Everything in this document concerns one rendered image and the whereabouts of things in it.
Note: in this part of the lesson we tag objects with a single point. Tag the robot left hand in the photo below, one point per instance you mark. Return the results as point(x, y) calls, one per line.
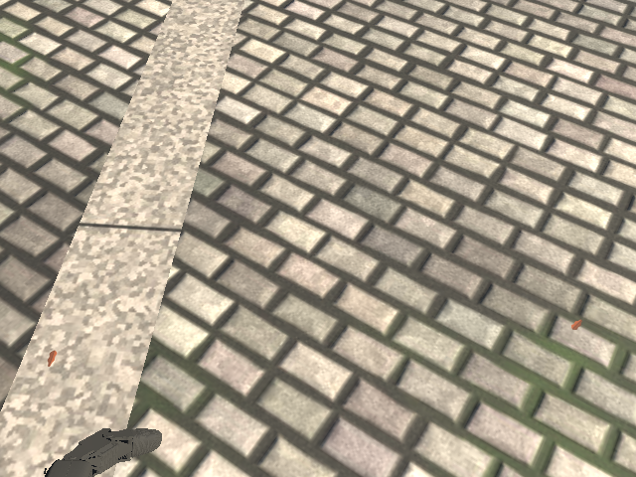
point(102, 450)

